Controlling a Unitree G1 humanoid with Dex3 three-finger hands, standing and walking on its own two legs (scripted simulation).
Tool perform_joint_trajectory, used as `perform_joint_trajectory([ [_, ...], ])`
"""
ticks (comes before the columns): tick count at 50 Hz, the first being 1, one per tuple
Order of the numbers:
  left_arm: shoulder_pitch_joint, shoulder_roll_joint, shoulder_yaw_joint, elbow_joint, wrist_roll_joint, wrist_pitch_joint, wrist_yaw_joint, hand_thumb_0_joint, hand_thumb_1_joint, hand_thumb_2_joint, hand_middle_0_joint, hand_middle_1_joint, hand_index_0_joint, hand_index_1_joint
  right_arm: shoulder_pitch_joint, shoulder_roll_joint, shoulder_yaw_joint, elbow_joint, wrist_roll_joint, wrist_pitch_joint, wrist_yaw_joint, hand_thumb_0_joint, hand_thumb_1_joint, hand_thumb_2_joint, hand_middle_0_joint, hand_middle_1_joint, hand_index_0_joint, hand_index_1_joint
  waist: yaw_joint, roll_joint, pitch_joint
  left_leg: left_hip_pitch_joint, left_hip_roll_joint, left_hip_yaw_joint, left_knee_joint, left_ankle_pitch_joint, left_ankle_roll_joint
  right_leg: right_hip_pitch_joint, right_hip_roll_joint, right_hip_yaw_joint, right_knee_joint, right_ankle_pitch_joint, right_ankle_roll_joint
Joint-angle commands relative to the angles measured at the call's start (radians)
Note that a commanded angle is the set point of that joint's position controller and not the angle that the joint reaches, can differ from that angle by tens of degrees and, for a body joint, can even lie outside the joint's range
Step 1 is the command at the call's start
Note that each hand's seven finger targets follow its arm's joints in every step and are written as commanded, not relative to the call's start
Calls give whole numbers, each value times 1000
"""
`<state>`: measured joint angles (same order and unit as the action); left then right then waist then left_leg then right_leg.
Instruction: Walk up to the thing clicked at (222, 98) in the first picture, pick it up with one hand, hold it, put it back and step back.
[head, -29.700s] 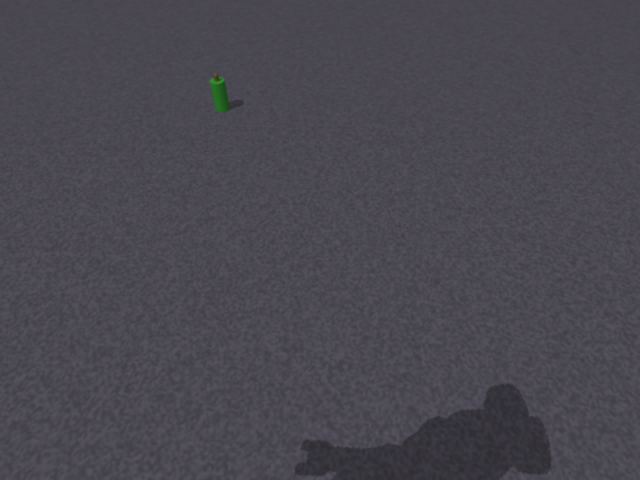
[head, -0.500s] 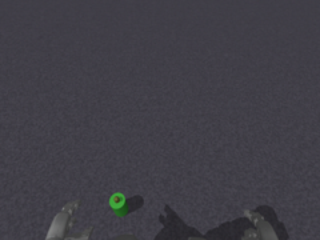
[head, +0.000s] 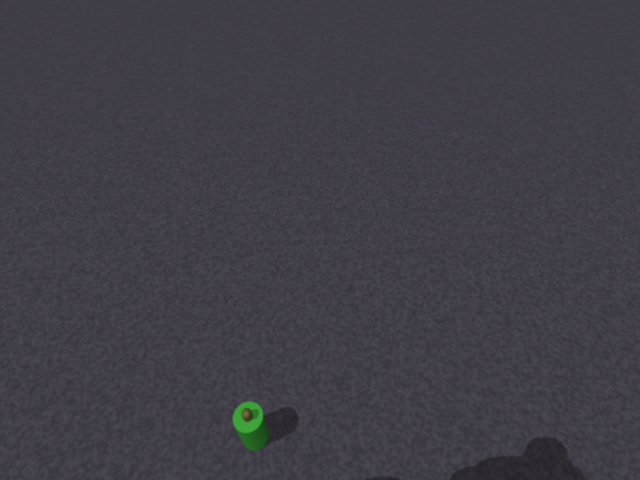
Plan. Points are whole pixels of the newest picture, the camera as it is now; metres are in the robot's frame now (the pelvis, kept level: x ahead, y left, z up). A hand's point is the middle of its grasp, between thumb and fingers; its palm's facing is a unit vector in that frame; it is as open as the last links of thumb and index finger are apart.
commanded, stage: stand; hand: left
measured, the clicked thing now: (250, 424) +0.38 +0.20 -0.67
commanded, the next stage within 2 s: step back in 1.60 s
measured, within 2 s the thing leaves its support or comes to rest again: neither
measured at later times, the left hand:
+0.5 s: hand out of the picture +0.04 +0.24 -0.16, palm faces -0.02 -0.94 -0.34, open 7.4 cm
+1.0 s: hand out of the picture +0.09 +0.23 -0.15, palm faces -0.02 -0.94 -0.34, open 7.4 cm
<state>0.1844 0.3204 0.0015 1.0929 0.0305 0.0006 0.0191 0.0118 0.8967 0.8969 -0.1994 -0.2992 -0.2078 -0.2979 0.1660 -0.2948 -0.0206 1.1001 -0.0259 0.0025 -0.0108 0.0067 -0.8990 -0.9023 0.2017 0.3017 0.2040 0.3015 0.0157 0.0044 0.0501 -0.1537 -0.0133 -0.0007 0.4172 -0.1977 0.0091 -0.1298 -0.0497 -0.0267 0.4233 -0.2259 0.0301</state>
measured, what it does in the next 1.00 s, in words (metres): stands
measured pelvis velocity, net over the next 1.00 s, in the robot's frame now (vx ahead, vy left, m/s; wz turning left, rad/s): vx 0.01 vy -0.01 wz -0.01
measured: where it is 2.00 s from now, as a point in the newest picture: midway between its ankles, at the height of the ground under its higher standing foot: outside the picture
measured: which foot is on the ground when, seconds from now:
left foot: down 0.00-1.00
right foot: down 0.00-1.00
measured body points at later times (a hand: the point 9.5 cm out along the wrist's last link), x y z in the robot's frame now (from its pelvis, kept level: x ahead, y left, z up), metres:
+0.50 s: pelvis +0.00 -0.01 +0.00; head +0.00 -0.01 +0.45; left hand +0.05 +0.29 -0.13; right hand +0.05 -0.30 -0.14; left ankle +0.02 +0.11 -0.74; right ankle +0.01 -0.14 -0.74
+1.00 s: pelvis +0.01 -0.01 +0.01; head +0.02 -0.02 +0.46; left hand +0.09 +0.28 -0.13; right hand +0.08 -0.31 -0.13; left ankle +0.02 +0.11 -0.74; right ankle +0.01 -0.14 -0.74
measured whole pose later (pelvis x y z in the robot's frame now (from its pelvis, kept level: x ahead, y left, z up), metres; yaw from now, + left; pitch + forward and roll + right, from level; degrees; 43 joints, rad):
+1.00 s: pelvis +0.01 -0.01 +0.01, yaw -1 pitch -3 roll +0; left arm 0.10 0.33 0.00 1.16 0.02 -0.01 0.01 0.01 0.90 0.90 -0.20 -0.30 -0.21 -0.30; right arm 0.11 -0.33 0.00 1.16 -0.01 -0.01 -0.01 0.00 -0.90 -0.90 0.20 0.30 0.20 0.30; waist 0.00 0.01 0.05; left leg -0.11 0.01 0.00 0.32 -0.17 -0.01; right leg -0.09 -0.02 -0.03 0.33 -0.19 0.01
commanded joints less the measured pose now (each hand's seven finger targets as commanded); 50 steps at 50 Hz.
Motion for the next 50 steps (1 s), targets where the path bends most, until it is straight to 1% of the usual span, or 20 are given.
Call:
perform_joint_trajectory([
  [1,-51,192,39,-32,-4,-32,12,0,899,900,-200,-300,-200,-300,-41,-206,-36,-41,-1,-27,-10,0,-900,-900,200,300,200,300,-7,1,-16,-10,110,-113,-135,9,9,-12,-70,75,-108,18,-43],
  [4,-53,196,37,-17,-5,-32,11,0,899,900,-200,-300,-200,-300,-53,-207,-35,-29,1,-26,-10,0,-900,-900,200,300,200,300,-5,-6,-17,2,111,-110,-140,27,8,-10,-75,80,-123,33,-40],
  [8,-64,199,37,0,-5,-30,10,0,899,900,-200,-300,-200,-300,-55,-209,-33,-16,3,-22,-7,0,-900,-900,200,300,200,300,-8,5,16,-36,108,-110,-156,-36,6,-14,-70,76,-133,-20,-37],
  [13,-66,201,38,11,-5,-30,8,0,899,900,-200,-300,-200,-300,-66,-212,-29,-11,2,-20,-5,0,-900,-900,200,300,200,300,-5,18,10,-42,112,-112,-160,-55,8,-9,-72,78,-136,-16,-37],
  [15,-71,202,38,16,-6,-29,6,0,899,900,-200,-300,-200,-300,-57,-219,-31,-7,4,-19,-6,0,-900,-900,200,300,200,300,-11,2,-4,-36,113,-111,-157,-64,9,-12,-72,83,-143,-34,-40],
  [16,-67,203,36,16,-6,-30,6,0,899,900,-200,-300,-200,-300,-63,-219,-29,-8,5,-19,-4,0,-900,-900,200,300,200,300,-6,8,-1,-40,111,-112,-159,-58,9,-11,-71,80,-143,-36,-38],
  [18,-72,205,37,16,-6,-34,7,0,899,900,-200,-300,-200,-300,-68,-223,-31,-10,6,-23,-4,0,-900,-900,200,300,200,300,-10,-6,-30,4,116,-105,-136,21,10,-9,-83,91,-151,19,-40],
  [20,-76,207,37,19,-8,-35,7,0,899,900,-200,-300,-200,-300,-68,-219,-27,-5,6,-25,-4,0,-900,-900,200,300,200,300,-11,-2,-27,14,117,-102,-136,47,9,-7,-82,89,-149,34,-41],
  [22,-86,211,37,20,-12,-32,5,0,899,900,-200,-300,-200,-300,-54,-220,-25,3,6,-22,-4,0,-900,-900,200,300,200,300,-16,0,-15,-15,112,-99,-150,3,5,-4,-76,86,-152,-3,-42],
  [24,-74,206,35,23,-10,-30,4,0,899,900,-200,-300,-200,-300,-72,-226,-24,-1,8,-20,-3,0,-900,-900,200,300,200,300,-9,2,-7,-15,113,-103,-151,-24,7,-20,-70,80,-155,-25,-39],
  [27,-81,210,36,20,-10,-32,3,0,899,900,-200,-300,-200,-300,-65,-226,-23,-2,8,-22,-4,0,-900,-900,200,300,200,300,-12,-6,-36,14,121,-100,-144,37,7,-8,-79,88,-151,23,-44],
  [29,-92,210,37,20,-13,-32,4,0,899,900,-200,-300,-200,-300,-62,-229,-21,4,7,-23,-5,0,-900,-900,200,300,200,300,-14,6,-30,-1,121,-94,-144,39,7,7,-82,94,-149,42,-45],
  [31,-88,208,36,20,-15,-33,3,0,899,900,-200,-300,-200,-300,-66,-230,-20,4,8,-27,-6,0,-900,-900,200,300,200,300,-13,5,-45,15,127,-95,-144,100,6,22,-86,90,-143,98,-46],
  [34,-87,210,37,23,-14,-31,2,0,899,900,-200,-300,-200,-300,-71,-238,-20,6,9,-28,-6,0,-900,-900,200,300,200,300,-11,7,-36,11,125,-95,-152,57,6,11,-80,87,-149,71,-42],
  [37,-95,211,39,20,-14,-34,3,0,899,900,-200,-300,-200,-300,-70,-234,-17,6,10,-31,-6,0,-900,-900,200,300,200,300,-12,-7,-65,42,135,-93,-141,170,6,36,-87,85,-137,167,-42],
  [40,-99,212,40,18,-17,-35,3,0,899,900,-200,-300,-200,-300,-73,-239,-19,7,11,-32,-9,0,-900,-900,200,300,200,300,-13,-10,-88,72,139,-82,-122,237,6,47,-89,85,-133,229,-39],
  [46,-108,213,42,15,-18,-33,1,0,899,900,-200,-300,-200,-300,-80,-242,-16,7,10,-32,-9,0,-900,-900,200,300,200,300,-12,4,-77,56,139,-79,-140,205,1,54,-87,83,-141,211,-36],
  [48,-114,211,42,16,-17,-32,0,0,899,900,-200,-300,-200,-300,-81,-246,-18,9,10,-31,-9,0,-900,-900,200,300,200,300,-14,0,-63,48,138,-80,-151,167,-2,42,-84,83,-148,165,-36],
  [49,-117,213,43,14,-18,-31,0,0,899,900,-200,-300,-200,-300,-85,-245,-17,8,11,-31,-9,0,-900,-900,200,300,200,300,-13,2,-58,42,140,-79,-150,173,2,49,-88,87,-149,183,-38],
  [50,-114,219,44,14,-17,-30,-1,0,899,900,-200,-300,-200,-300,-82,-243,-17,8,11,-32,-9,0,-900,-900,200,300,200,300,-14,4,-61,52,138,-79,-156,158,-2,36,-85,86,-150,162,-38],
])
